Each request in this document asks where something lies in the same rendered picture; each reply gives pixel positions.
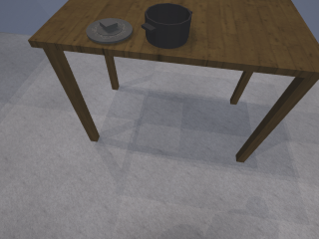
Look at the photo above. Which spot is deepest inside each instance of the pot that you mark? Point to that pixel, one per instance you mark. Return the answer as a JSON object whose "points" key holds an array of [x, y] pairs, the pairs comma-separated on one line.
{"points": [[167, 25]]}

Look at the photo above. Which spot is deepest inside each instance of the table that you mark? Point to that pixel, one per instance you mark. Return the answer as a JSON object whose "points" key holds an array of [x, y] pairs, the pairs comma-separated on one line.
{"points": [[253, 36]]}

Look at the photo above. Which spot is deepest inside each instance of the lid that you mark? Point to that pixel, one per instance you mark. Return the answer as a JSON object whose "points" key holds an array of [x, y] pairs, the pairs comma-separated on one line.
{"points": [[98, 34]]}

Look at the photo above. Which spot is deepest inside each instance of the knob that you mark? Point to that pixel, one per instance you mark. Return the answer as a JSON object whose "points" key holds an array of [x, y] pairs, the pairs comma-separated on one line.
{"points": [[108, 24]]}

